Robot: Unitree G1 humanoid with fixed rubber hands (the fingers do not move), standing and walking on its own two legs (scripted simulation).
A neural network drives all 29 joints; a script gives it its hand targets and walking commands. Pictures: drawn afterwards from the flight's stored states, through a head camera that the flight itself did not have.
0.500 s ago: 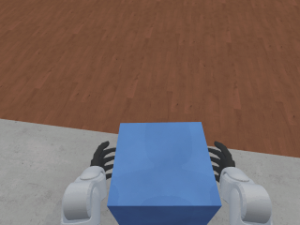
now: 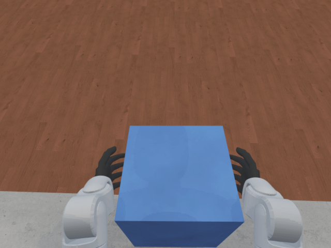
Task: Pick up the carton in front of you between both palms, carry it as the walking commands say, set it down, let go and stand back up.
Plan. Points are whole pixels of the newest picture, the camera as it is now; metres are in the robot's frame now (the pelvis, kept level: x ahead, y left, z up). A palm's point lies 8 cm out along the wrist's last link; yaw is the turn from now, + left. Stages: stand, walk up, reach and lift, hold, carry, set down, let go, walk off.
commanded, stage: carry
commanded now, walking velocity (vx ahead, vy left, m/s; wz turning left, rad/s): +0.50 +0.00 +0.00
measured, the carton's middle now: (175, 190) +0.26 +0.00 +0.01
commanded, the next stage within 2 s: none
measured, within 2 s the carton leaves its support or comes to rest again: neither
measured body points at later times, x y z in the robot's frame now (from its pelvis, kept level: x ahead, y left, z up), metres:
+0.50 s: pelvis +0.32 -0.05 +0.00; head +0.36 -0.06 +0.45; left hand +0.63 +0.13 +0.13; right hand +0.66 -0.17 +0.12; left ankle +0.23 +0.09 -0.63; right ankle +0.37 -0.11 -0.74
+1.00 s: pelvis +0.64 +0.01 +0.01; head +0.74 +0.02 +0.45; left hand +1.03 +0.15 +0.11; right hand +1.01 -0.16 +0.11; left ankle +0.64 +0.08 -0.72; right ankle +0.61 -0.11 -0.61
